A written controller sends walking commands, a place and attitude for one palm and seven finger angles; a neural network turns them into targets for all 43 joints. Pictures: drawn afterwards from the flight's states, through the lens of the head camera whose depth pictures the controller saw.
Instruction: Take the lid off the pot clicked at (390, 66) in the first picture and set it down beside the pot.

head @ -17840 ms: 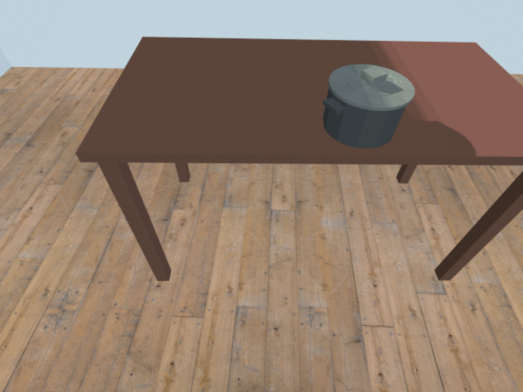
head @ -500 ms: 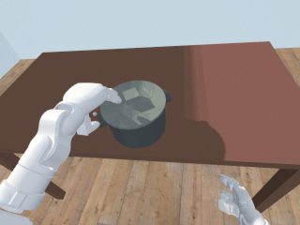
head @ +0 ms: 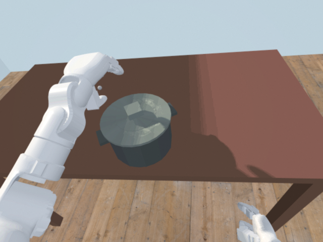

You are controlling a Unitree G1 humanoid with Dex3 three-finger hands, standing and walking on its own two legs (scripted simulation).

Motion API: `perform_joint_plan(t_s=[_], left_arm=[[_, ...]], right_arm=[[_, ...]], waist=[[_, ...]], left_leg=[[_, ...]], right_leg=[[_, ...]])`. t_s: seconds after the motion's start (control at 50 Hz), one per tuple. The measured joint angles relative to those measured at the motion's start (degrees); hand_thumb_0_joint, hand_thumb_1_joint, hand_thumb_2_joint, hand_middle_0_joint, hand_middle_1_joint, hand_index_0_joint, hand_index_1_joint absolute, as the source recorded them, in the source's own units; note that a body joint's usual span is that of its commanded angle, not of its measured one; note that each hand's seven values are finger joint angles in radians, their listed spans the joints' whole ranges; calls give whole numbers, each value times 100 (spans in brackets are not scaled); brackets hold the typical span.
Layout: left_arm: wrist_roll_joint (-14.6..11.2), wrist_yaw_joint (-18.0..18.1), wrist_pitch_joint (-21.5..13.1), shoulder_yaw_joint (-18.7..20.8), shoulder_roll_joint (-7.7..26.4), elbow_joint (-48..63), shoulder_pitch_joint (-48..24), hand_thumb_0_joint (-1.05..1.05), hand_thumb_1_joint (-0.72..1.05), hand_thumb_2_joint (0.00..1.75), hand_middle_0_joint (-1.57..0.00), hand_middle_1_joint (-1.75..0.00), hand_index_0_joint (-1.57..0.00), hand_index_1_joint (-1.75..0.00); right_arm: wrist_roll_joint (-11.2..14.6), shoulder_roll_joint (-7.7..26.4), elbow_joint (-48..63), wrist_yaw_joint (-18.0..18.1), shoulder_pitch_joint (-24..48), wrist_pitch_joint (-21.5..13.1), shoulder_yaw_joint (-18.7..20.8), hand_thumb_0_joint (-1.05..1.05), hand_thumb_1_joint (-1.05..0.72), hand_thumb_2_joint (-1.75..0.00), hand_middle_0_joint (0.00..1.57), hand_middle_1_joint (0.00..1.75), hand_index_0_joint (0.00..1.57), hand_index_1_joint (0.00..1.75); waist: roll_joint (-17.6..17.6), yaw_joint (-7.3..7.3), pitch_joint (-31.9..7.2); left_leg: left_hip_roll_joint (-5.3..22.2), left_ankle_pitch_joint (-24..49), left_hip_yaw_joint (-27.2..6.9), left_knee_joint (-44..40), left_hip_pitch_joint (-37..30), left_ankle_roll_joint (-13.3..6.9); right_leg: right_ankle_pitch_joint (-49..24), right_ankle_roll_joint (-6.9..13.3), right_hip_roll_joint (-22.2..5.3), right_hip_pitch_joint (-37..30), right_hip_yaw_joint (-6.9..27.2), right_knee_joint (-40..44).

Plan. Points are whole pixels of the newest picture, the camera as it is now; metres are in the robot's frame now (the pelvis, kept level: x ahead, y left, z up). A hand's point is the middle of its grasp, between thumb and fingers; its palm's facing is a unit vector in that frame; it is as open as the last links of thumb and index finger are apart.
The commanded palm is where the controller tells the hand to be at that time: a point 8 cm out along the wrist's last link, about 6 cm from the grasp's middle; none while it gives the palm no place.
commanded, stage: move the open hand above the knob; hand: left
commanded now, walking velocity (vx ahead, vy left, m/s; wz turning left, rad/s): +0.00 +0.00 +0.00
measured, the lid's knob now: (133, 110) +0.43 +0.10 +0.11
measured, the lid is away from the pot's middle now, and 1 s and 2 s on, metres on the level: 0.00 0.00 0.00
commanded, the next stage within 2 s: none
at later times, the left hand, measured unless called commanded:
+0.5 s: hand (135, 99) +0.40 +0.08 +0.18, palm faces -0.09 +0.02 -1.00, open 9.9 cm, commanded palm +0.39 +0.11 +0.25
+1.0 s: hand (123, 92) +0.42 +0.11 +0.19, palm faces -0.09 -0.08 -0.99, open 9.9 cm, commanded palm +0.38 +0.11 +0.25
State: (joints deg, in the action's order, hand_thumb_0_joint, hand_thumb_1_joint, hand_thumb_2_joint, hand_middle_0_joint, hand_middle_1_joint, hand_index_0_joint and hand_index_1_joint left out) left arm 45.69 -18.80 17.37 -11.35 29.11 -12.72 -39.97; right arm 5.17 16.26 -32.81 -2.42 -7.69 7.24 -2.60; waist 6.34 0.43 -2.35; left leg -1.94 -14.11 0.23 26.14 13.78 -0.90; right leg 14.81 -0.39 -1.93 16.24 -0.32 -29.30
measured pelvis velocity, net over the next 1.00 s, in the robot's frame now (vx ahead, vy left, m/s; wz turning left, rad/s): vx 0.00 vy -0.01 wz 0.00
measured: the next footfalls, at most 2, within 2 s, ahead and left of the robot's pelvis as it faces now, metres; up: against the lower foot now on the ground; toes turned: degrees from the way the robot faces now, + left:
none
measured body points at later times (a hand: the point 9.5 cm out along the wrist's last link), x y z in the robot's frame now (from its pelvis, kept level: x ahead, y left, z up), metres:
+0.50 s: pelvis +0.01 +0.00 +0.00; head +0.01 -0.05 +0.45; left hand +0.40 +0.08 +0.23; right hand +0.20 -0.22 -0.11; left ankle -0.01 +0.11 -0.74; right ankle +0.00 -0.12 -0.74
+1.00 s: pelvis +0.00 -0.01 +0.00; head +0.00 -0.06 +0.45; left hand +0.42 +0.11 +0.24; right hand +0.19 -0.22 -0.11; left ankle -0.01 +0.11 -0.74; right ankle +0.00 -0.12 -0.74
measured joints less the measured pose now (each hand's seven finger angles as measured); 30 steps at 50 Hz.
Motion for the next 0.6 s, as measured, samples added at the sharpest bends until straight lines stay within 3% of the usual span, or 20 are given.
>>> perform_joint_plan(t_s=[0.08, 0.16, 0.22, 0.32, 0.38, 0.44, 0.5, 0.54, 0.6], left_arm=[[66, -238, 243, -627, -329, 394, 450, 0, -30, 150, -86, -8, -86, -8], [184, -247, -160, -1235, -129, 921, 408, 0, -30, 150, -86, -8, -87, -8], [108, 23, -240, -1145, -26, 427, -203, 0, -30, 149, -87, -8, -88, -8], [104, 202, 270, -503, -470, -770, -709, 0, -30, 150, -86, -8, -87, -8], [166, 2, 443, -789, -634, -446, -298, 0, -30, 150, -86, -8, -86, -8], [200, -193, 241, -1194, -583, 237, 65, 0, -30, 150, -86, -8, -86, -8], [178, -102, -20, -1331, -366, 398, -119, 0, -30, 150, -87, -8, -87, -8], [143, 64, -26, -1169, -362, -12, -461, 0, -30, 150, -87, -8, -88, -8], [110, 207, 112, -589, -467, -677, -714, 0, -30, 150, -87, -8, -87, -8]], right_arm=[[52, 59, 136, -146, 4, 212, 60, 2, -91, -90, 20, 30, 19, 30], [-60, -26, 29, 57, 202, -49, 40, 2, -91, -90, 20, 30, 19, 30], [-73, -90, -145, 178, 253, -165, -5, 2, -91, -90, 20, 30, 19, 30], [5, -117, -130, -16, 166, 82, -75, 1, -91, -90, 20, 30, 19, 30], [21, -75, 24, -159, 112, 279, -16, 1, -91, -90, 20, 30, 19, 30], [-34, -68, 45, -99, 172, 242, 13, 2, -91, -90, 20, 30, 20, 30], [-89, -79, -94, 66, 238, 32, 15, 2, -91, -90, 20, 30, 20, 30], [-83, -91, -211, 147, 263, -3, -21, 2, -91, -90, 20, 30, 19, 30], [-45, -103, -219, 117, 248, 71, -94, 1, -91, -90, 20, 30, 19, 30]], waist=[[18, 13, 48], [-50, -33, 270], [-57, -35, 206], [-65, -49, -62], [-24, -63, -59], [-29, -93, 94], [-14, -98, 154], [-28, -74, 110], [-60, -73, 2]], left_leg=[[-18, -35, -25, 62, 47, -25], [-22, -82, -34, 136, -22, -29], [-9, -83, -43, 104, -63, -14], [6, -30, -7, 0, 41, 15], [3, -53, -13, 41, 86, 1], [-11, -90, -17, 83, 8, -17], [-6, -116, -20, 102, -76, -15], [-2, -100, -5, 53, -116, -4], [17, -45, 44, -39, -89, 21]], right_leg=[[32, -11, -19, 23, -27, -37], [88, 1, -23, -44, -35, -120], [81, 12, -10, -91, -44, -78], [44, 15, 5, 51, -8, -24], [59, 13, 2, 83, -15, -46], [108, 10, -12, 12, -18, -107], [130, 16, -6, -77, -22, -117], [120, 18, -2, -97, -5, -95], [76, 24, 20, -23, 44, -58]])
